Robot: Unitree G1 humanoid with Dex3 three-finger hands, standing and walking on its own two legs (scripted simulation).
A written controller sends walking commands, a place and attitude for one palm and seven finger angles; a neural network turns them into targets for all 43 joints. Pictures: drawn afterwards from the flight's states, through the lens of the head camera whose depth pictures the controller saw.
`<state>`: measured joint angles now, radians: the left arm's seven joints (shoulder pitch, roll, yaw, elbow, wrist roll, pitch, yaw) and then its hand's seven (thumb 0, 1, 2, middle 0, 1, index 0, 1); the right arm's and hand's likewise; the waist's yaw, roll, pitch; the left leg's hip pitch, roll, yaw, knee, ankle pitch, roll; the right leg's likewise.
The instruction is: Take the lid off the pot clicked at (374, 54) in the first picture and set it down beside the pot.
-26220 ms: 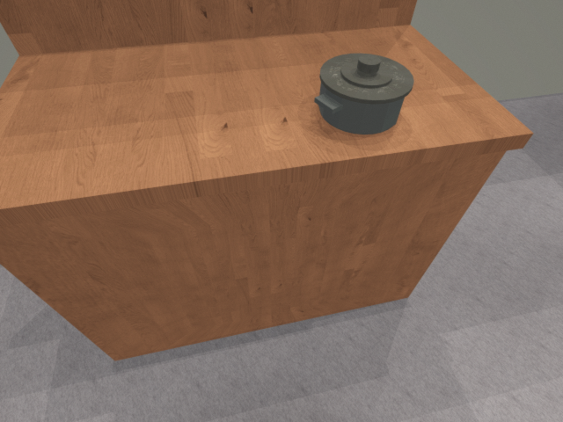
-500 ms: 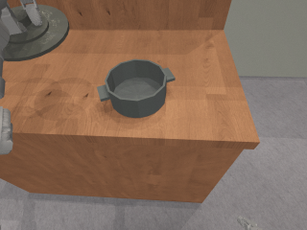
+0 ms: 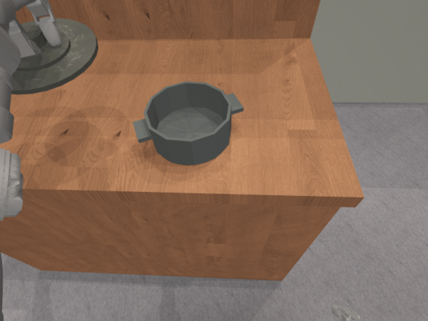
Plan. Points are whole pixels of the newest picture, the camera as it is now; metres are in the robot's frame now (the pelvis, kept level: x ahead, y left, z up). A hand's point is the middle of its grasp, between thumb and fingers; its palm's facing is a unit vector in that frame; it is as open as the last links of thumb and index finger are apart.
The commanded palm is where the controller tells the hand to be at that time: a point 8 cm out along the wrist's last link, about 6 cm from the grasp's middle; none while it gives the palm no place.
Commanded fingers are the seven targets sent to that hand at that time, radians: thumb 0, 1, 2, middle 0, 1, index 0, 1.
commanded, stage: lower the lid onto the table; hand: left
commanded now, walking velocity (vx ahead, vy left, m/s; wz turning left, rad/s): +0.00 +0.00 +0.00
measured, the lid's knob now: (30, 37) +0.50 +0.28 +0.27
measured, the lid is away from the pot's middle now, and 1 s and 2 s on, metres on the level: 0.23 0.23 0.24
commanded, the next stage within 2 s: none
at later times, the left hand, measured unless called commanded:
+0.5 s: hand (37, 63) +0.46 +0.26 +0.25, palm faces -0.22 -0.06 -0.97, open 5.9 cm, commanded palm +0.45 +0.26 +0.32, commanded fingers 0.00 0.66 1.04 -0.86 -0.98 -0.99 -1.03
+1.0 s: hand (45, 79) +0.46 +0.26 +0.22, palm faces -0.28 -0.10 -0.96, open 5.9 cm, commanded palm +0.45 +0.27 +0.28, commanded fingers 0.00 0.66 1.04 -0.86 -0.98 -0.99 -1.03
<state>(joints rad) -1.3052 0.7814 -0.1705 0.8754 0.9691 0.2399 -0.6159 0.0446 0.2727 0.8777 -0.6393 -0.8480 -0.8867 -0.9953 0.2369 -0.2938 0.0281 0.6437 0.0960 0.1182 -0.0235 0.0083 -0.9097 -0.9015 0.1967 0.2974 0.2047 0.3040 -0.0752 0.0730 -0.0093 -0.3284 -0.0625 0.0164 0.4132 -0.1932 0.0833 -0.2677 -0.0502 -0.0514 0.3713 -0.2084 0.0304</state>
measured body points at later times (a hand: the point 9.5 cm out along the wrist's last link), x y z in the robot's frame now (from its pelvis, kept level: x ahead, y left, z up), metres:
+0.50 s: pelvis +0.00 -0.01 +0.00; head +0.04 -0.02 +0.45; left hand +0.46 +0.26 +0.31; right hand +0.11 -0.27 -0.12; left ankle +0.00 +0.07 -0.74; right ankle -0.02 -0.15 -0.74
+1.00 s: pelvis +0.00 -0.01 +0.00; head +0.04 -0.02 +0.45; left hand +0.47 +0.27 +0.27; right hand +0.07 -0.29 -0.12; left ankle +0.00 +0.07 -0.74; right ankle -0.02 -0.15 -0.74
